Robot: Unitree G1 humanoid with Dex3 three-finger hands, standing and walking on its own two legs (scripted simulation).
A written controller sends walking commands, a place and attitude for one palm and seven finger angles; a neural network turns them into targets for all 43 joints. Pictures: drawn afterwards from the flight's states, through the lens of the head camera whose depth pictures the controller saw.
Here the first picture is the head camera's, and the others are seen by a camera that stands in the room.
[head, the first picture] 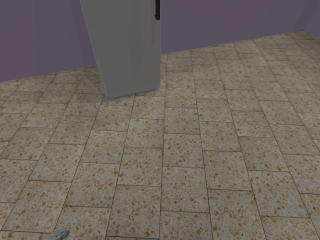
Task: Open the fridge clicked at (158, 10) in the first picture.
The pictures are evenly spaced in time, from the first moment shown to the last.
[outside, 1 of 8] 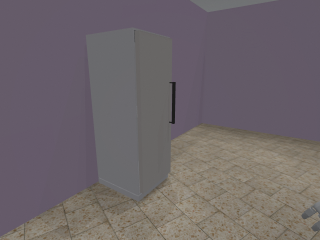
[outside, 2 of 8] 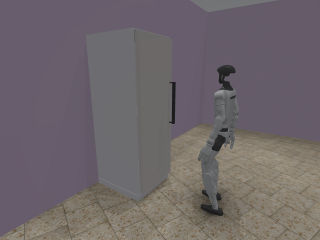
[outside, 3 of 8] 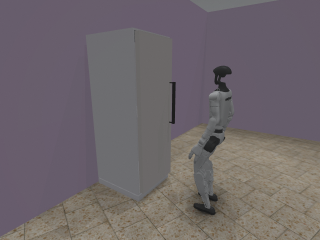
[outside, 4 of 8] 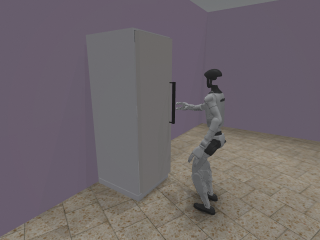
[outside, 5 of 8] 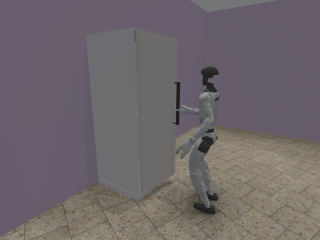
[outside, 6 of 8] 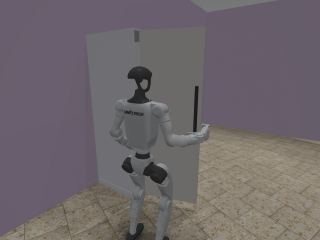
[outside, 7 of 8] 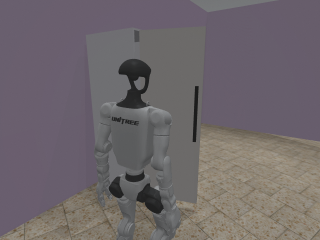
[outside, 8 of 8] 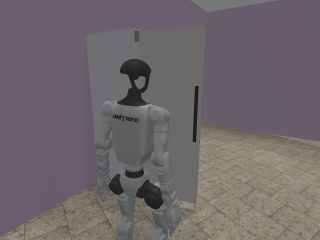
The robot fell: no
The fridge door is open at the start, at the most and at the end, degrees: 0 82 72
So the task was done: yes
